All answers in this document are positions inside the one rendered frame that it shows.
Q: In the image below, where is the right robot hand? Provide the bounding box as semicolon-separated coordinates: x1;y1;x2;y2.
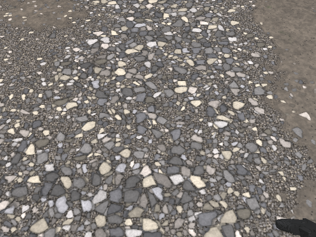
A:
276;218;316;237

